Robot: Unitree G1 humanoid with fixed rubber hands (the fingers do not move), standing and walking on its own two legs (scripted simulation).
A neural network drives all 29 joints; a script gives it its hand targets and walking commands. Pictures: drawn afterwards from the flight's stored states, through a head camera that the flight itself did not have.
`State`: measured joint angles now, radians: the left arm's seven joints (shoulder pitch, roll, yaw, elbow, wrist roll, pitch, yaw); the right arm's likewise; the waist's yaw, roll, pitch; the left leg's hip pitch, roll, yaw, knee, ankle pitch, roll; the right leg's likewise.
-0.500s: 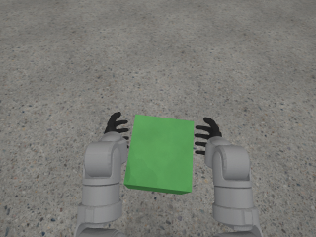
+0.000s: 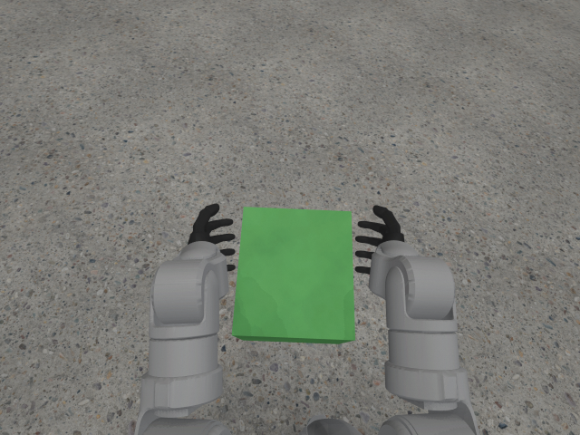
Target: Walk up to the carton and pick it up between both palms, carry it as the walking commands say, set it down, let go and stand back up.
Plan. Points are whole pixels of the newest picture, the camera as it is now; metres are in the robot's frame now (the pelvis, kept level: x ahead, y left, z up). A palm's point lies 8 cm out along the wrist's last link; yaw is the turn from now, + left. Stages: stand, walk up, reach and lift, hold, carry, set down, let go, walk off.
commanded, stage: carry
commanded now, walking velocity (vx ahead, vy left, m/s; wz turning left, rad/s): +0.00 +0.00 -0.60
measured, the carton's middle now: (293, 279) +0.34 +0.00 -0.02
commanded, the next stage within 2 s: none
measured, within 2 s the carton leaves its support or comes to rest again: neither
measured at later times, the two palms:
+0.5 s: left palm (344, 289) +0.27 -0.05 +0.09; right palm (548, 374) +0.18 -0.27 +0.08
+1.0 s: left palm (388, 341) +0.20 -0.09 +0.11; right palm out of the picture +0.07 -0.28 +0.09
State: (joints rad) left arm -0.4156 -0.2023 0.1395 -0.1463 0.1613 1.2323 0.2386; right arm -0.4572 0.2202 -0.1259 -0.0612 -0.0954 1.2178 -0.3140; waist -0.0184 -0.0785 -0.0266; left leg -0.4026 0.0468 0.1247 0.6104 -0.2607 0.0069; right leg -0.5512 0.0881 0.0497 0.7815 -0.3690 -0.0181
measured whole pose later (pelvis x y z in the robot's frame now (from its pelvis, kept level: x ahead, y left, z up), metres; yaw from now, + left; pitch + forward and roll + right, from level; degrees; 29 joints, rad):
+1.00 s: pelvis -0.12 -0.02 +0.01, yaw -36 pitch +3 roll -3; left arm -0.45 -0.22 0.12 -0.11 0.11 1.26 0.36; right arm -0.41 0.20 -0.11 -0.08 -0.16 1.25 -0.22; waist 0.05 0.03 -0.05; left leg -0.38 0.23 0.23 0.64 -0.28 -0.03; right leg -0.41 0.00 -0.11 0.73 -0.41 0.04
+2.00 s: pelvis -0.27 +0.04 +0.00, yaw -69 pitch +3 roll +0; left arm -0.45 -0.22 0.10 0.00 0.16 1.22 0.22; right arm -0.39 0.19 -0.13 -0.09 -0.09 1.28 -0.38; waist -0.04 0.04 -0.04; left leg -0.59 0.14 0.09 1.10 -0.55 -0.10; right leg -0.41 0.01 -0.08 0.61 -0.25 -0.05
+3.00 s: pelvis -0.35 +0.18 +0.00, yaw -102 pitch +4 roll +0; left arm -0.47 -0.22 0.14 -0.05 0.17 1.22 0.23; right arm -0.47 0.23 -0.14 -0.08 -0.07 1.28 -0.45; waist -0.05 -0.01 0.02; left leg -0.55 0.07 0.05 0.98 -0.48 -0.08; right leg -0.48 0.06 -0.02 0.59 -0.17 -0.07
